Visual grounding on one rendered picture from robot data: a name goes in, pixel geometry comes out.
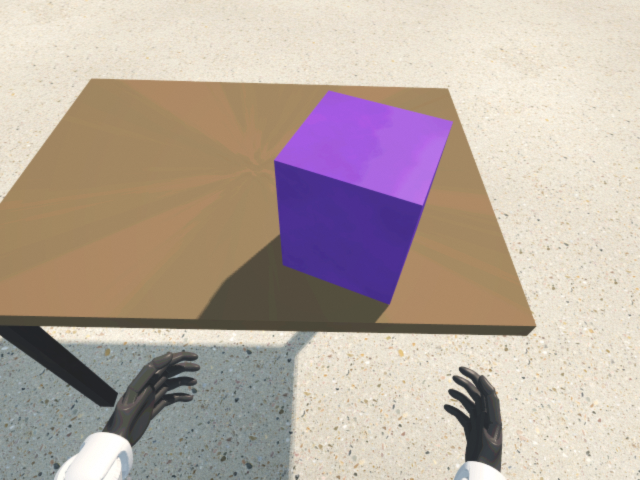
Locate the carton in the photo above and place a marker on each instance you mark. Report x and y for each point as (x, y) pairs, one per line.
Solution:
(351, 186)

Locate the right robot hand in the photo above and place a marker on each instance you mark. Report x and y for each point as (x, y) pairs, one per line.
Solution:
(483, 430)

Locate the table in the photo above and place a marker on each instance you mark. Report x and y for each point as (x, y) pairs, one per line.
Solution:
(153, 204)

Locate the left robot hand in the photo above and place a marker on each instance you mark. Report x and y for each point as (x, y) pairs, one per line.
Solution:
(145, 397)

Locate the robot left forearm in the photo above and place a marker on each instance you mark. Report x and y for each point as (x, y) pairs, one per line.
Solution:
(102, 456)

